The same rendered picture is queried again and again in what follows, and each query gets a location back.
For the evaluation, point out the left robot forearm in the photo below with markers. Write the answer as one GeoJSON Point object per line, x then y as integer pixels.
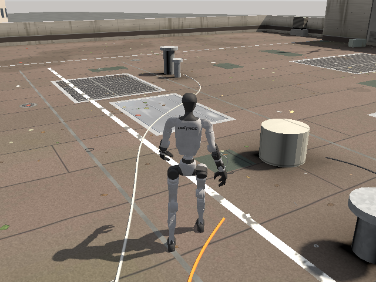
{"type": "Point", "coordinates": [162, 150]}

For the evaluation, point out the robot right upper arm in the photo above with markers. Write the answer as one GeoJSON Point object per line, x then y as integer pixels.
{"type": "Point", "coordinates": [207, 125]}

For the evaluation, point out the right robot hand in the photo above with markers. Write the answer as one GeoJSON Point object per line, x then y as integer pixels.
{"type": "Point", "coordinates": [223, 177]}

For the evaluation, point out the right robot forearm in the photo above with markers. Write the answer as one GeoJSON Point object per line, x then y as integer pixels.
{"type": "Point", "coordinates": [217, 159]}

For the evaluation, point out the robot left upper arm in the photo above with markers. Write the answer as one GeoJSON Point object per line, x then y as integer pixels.
{"type": "Point", "coordinates": [170, 123]}

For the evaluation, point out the left robot foot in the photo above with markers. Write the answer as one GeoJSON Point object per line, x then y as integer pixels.
{"type": "Point", "coordinates": [171, 246]}

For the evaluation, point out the right robot thigh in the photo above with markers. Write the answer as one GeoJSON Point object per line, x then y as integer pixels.
{"type": "Point", "coordinates": [201, 175]}

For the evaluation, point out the left robot hand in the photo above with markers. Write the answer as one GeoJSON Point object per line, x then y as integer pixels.
{"type": "Point", "coordinates": [165, 158]}

